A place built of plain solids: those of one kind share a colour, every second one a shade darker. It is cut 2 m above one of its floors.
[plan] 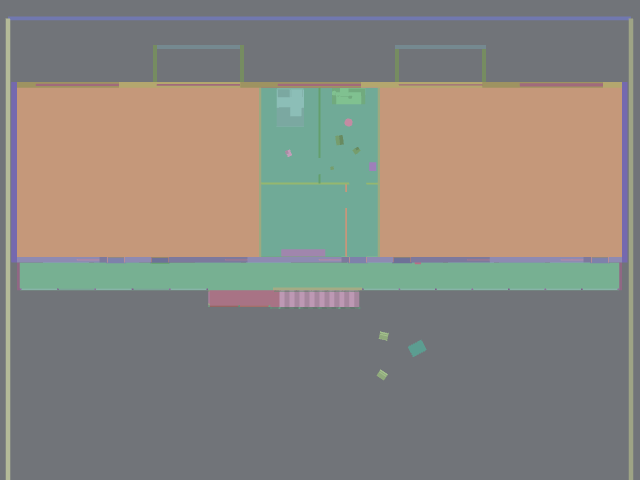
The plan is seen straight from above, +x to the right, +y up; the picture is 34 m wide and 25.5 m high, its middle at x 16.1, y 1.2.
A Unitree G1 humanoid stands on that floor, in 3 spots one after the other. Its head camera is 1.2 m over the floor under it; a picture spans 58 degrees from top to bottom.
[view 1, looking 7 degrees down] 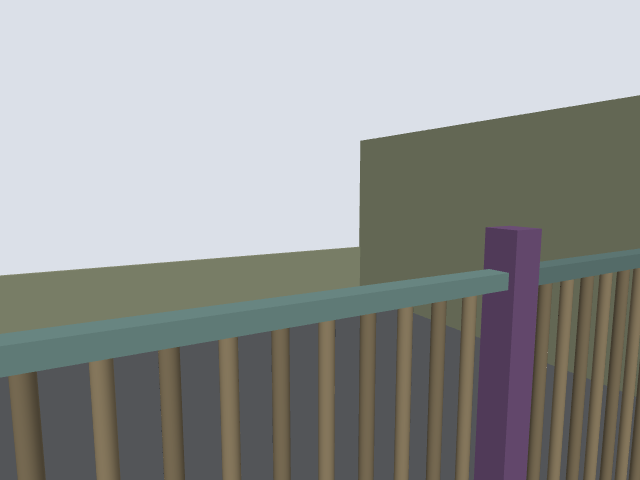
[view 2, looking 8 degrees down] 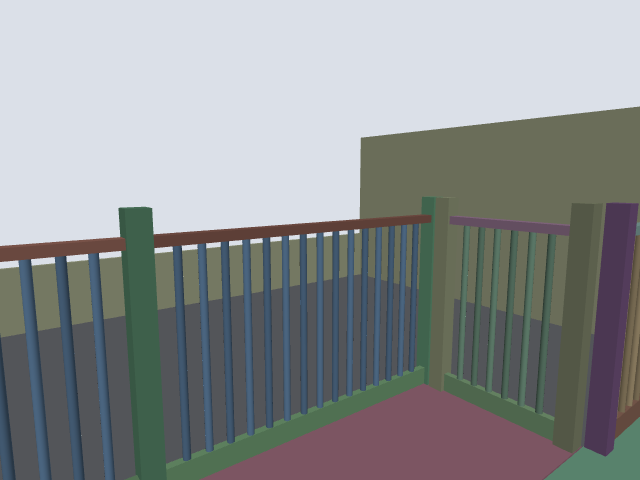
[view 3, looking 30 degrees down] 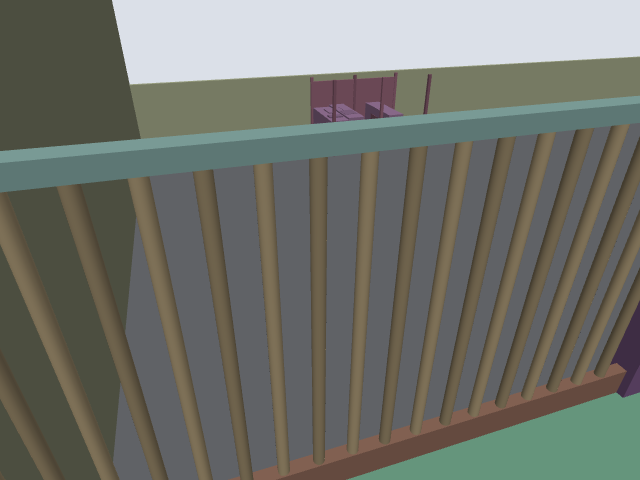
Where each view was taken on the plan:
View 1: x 9.04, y -0.73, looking -119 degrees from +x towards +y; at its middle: nothing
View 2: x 12.20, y -0.73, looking -127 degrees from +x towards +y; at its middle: head_edge_guard_bal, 1.99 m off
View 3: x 31.34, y -0.73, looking -108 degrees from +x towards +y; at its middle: deck_guard_guard_bal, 0.81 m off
